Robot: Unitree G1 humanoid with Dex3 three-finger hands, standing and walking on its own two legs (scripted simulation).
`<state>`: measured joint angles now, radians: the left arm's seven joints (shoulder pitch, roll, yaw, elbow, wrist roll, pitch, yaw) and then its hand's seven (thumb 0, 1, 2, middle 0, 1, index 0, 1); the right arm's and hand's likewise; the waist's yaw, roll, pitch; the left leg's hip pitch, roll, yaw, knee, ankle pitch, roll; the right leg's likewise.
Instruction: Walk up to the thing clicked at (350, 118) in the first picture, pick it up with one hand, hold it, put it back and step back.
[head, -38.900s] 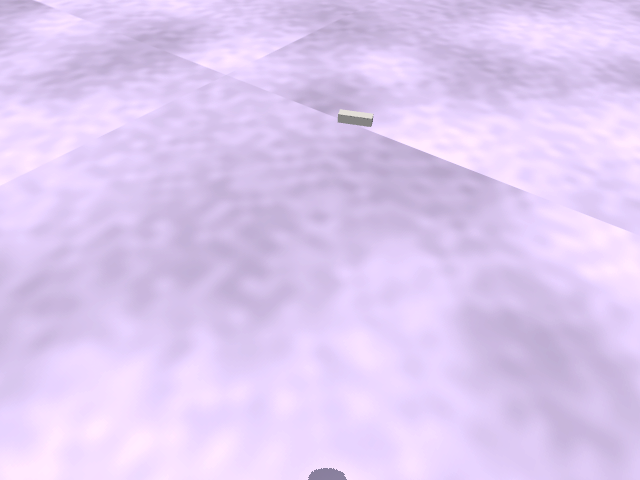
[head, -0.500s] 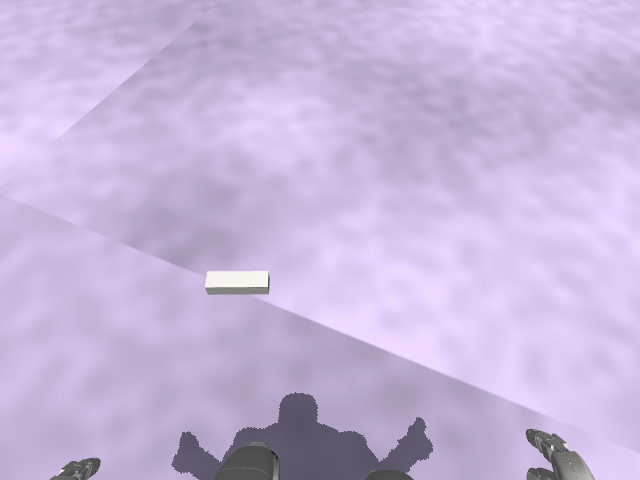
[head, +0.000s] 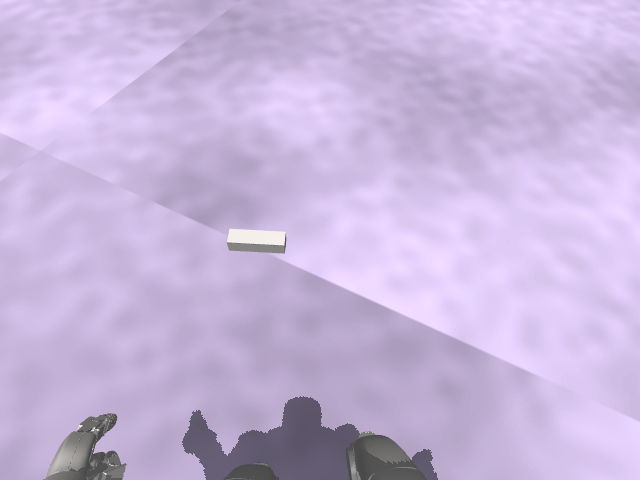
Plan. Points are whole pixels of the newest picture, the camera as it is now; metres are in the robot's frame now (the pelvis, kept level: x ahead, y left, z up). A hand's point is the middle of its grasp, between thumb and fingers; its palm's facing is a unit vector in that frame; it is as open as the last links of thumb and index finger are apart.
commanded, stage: step back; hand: left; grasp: from above
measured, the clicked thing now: (257, 241) +0.91 +0.23 -0.73
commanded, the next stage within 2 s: stand in 1.42 s
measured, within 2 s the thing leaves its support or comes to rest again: neither
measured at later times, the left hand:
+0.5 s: hand out of the picture -0.08 +0.26 -0.13, palm faces +0.02 -0.90 -0.44, open 7.4 cm
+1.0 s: hand out of the picture -0.11 +0.24 -0.14, palm faces +0.05 -0.93 -0.36, open 7.4 cm
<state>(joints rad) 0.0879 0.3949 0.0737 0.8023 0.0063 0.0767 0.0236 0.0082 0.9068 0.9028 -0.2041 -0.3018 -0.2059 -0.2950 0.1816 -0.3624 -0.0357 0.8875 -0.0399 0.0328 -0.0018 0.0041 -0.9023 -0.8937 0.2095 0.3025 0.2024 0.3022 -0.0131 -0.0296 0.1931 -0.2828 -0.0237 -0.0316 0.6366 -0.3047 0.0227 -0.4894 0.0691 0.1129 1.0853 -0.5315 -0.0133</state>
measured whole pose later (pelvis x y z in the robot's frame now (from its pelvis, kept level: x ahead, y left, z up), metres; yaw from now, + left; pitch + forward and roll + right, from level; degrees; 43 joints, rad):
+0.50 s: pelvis -0.16 -0.02 +0.00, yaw +1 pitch -2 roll +1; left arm 0.21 0.38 0.08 0.89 0.05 0.01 0.00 0.01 0.90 0.90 -0.21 -0.30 -0.21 -0.30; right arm 0.24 -0.42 -0.06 0.95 -0.04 0.04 0.01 0.00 -0.90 -0.89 0.21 0.30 0.20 0.30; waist 0.03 0.04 0.09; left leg -0.29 -0.03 -0.07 0.76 -0.50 -0.02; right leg -0.32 -0.04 -0.03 0.67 -0.32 -0.02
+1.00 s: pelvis -0.16 -0.02 +0.01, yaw +2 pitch -3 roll -1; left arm 0.21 0.35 0.05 0.99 0.03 -0.03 -0.02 0.01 0.90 0.90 -0.21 -0.30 -0.21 -0.30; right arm 0.20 -0.40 -0.06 1.00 -0.04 -0.01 0.02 0.00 -0.90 -0.89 0.21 0.30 0.20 0.30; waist 0.03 0.03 0.08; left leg -0.32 0.02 -0.03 0.65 -0.37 0.00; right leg -0.21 -0.02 -0.05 0.56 -0.30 0.00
